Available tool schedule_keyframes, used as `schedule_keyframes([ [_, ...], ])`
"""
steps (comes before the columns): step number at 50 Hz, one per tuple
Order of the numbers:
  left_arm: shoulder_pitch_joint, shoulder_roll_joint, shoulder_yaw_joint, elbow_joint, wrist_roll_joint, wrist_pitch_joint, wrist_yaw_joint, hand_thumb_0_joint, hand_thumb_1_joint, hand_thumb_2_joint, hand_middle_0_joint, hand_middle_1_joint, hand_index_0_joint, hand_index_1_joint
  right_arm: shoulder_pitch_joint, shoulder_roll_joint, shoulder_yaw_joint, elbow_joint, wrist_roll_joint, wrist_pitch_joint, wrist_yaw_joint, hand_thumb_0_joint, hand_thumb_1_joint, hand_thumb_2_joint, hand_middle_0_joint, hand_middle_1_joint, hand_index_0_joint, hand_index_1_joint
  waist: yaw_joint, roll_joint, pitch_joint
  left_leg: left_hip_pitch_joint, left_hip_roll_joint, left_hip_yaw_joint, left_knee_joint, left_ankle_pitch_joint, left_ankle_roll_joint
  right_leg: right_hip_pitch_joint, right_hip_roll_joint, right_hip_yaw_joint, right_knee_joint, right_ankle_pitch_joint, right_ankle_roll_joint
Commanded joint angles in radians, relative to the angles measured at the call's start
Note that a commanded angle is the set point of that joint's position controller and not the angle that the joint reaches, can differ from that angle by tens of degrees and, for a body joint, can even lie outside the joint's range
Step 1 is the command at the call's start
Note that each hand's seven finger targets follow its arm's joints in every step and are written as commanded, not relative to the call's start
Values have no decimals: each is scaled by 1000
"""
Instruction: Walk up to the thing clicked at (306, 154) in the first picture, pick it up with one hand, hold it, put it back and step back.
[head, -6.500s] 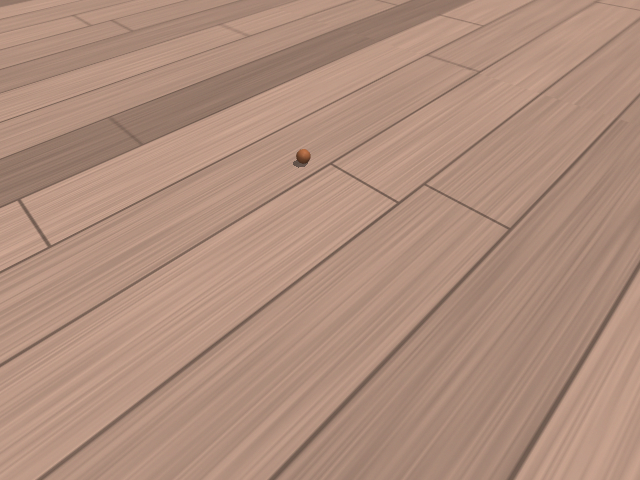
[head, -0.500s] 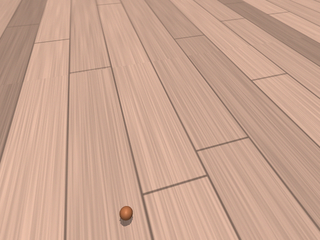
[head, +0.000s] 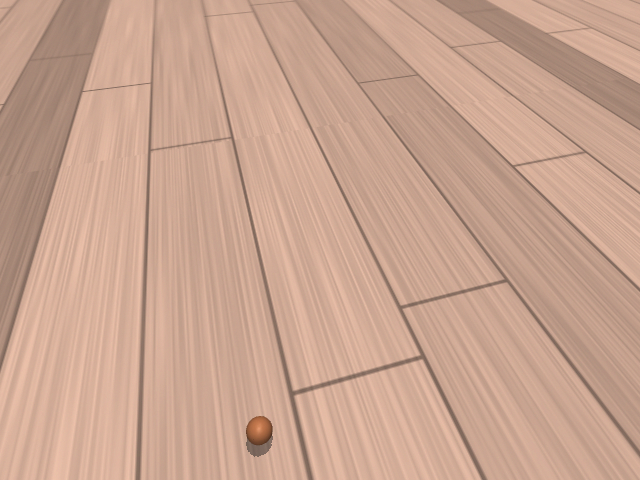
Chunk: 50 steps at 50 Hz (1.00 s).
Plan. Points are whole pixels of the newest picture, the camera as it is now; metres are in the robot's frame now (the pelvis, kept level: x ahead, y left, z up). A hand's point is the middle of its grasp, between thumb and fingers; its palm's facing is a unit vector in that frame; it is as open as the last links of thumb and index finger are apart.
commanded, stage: walk up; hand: left
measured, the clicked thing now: (259, 430) +0.42 +0.21 -0.74
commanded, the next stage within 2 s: stand in 0.40 s
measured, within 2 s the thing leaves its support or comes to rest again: neither
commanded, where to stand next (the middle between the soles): +0.05 -0.02 m, yaw +2 degrees
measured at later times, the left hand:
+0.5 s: hand out of the picture +0.09 +0.25 -0.16, palm faces -0.01 -0.95 -0.33, open 7.4 cm
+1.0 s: hand out of the picture +0.09 +0.25 -0.15, palm faces -0.01 -0.94 -0.35, open 7.4 cm
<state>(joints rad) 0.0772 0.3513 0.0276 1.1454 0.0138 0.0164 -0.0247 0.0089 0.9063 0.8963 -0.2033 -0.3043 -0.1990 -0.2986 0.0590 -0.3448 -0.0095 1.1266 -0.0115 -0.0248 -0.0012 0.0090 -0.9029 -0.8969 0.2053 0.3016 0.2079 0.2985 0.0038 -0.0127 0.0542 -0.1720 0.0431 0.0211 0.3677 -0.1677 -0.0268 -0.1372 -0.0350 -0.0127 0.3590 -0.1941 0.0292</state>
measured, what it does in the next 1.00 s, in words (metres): stands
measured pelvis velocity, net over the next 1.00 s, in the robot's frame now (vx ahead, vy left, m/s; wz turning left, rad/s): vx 0.02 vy -0.01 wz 0.01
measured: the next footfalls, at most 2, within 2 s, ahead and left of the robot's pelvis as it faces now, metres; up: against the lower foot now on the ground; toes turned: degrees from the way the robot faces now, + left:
none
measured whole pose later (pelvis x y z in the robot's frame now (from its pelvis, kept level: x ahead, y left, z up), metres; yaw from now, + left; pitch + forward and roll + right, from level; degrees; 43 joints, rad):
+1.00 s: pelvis +0.02 -0.01 +0.00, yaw +1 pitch -1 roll +0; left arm 0.09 0.35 0.01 1.15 0.01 -0.01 -0.01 0.01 0.91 0.90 -0.20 -0.30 -0.20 -0.30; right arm 0.08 -0.35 0.00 1.15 -0.01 -0.01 0.01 0.01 -0.90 -0.90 0.20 0.30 0.21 0.30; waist 0.00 0.00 0.05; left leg -0.13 0.05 0.01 0.32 -0.17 -0.04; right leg -0.09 -0.03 -0.03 0.32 -0.20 0.02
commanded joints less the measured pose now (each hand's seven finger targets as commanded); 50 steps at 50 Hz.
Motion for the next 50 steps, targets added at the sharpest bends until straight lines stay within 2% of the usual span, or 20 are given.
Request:
schedule_keyframes([
  [1, -39, 204, 40, -69, -1, -20, 13, 0, 900, 900, -200, -300, -200, -300, -42, -229, -42, -59, 3, -18, -14, 0, -900, -900, 200, 300, 200, 300, -9, 19, -97, 44, 92, -72, -63, 77, 43, 8, -87, 75, -67, 87, -43],
  [18, -33, 198, 48, -82, -1, -16, 13, 0, 900, 900, -200, -300, -200, -300, -13, -229, -38, -56, 1, -18, -16, 0, -900, -900, 200, 300, 200, 300, -7, 20, -91, 4, 88, -84, -72, 67, 43, 34, -84, 68, -59, 80, -48],
  [19, -30, 202, 49, -82, 0, -16, 13, 0, 900, 900, -200, -300, -200, -300, -13, -231, -39, -55, 1, -19, -17, 0, -900, -900, 200, 300, 200, 300, -5, 16, -96, 12, 88, -82, -71, 68, 45, 35, -85, 70, -59, 87, -49],
  [20, -22, 197, 38, -75, -7, -29, 16, 0, 900, 900, -200, -300, -200, -300, -35, -219, -30, -53, -4, -14, -11, 0, -900, -900, 200, 300, 200, 300, 2, 61, -97, 25, 91, -85, -74, 71, 36, 39, -104, 83, -79, 76, -46],
  [22, -33, 208, 38, -73, -5, -39, 21, 0, 900, 900, -200, -300, -200, -300, -23, -211, -27, -52, -1, -12, -7, 0, -900, -900, 200, 300, 200, 300, -8, 34, -96, 43, 95, -91, -69, 121, 34, 35, -105, 79, -78, 116, -45],
  [24, -35, 214, 35, -69, -7, -41, 22, 0, 900, 900, -200, -300, -200, -300, -26, -214, -25, -47, 0, -9, -5, 0, -900, -900, 200, 300, 200, 300, -8, 17, -80, 52, 93, -93, -81, 103, 30, 16, -101, 76, -84, 88, -43],
  [29, -31, 213, 29, -64, -7, -45, 25, 0, 900, 900, -200, -300, -200, -300, -20, -219, -27, -42, -1, -8, -2, 0, -900, -900, 200, 300, 200, 300, -9, 7, -86, 71, 98, -92, -83, 116, 29, 12, -102, 73, -88, 93, -43],
  [33, -25, 211, 24, -61, -8, -47, 26, 0, 900, 900, -200, -300, -200, -300, -21, -217, -26, -39, 1, -6, 0, 0, -900, -900, 200, 300, 200, 300, -9, 1, -67, 63, 95, -94, -88, 78, 30, 0, -102, 72, -99, 64, -37],
  [39, -25, 211, 21, -62, -7, -50, 29, 0, 900, 900, -200, -300, -200, -300, -23, -223, -28, -39, 0, -6, -1, 0, -900, -900, 200, 300, 200, 300, -9, 16, -107, 83, 99, -80, -70, 162, 34, 40, -110, 70, -90, 165, -40],
  [41, -23, 214, 23, -61, -9, -49, 30, 0, 900, 900, -200, -300, -200, -300, -20, -221, -27, -36, 1, -6, 0, 0, -900, -900, 200, 300, 200, 300, -8, 15, -104, 81, 100, -86, -79, 162, 30, 47, -106, 64, -83, 154, -40],
  [44, -18, 219, 22, -61, -8, -50, 31, 0, 900, 900, -200, -300, -200, -300, -21, -219, -27, -37, 2, -7, -1, 0, -900, -900, 200, 300, 200, 300, -9, 12, -113, 104, 103, -81, -69, 222, 30, 49, -108, 62, -78, 208, -41],
  [50, -24, 218, 22, -62, -8, -49, 34, 0, 900, 900, -200, -300, -200, -300, -21, -220, -26, -35, 2, -6, -4, 0, -900, -900, 200, 300, 200, 300, -9, 21, -113, 107, 106, -77, -70, 253, 29, 60, -108, 56, -72, 239, -37],
])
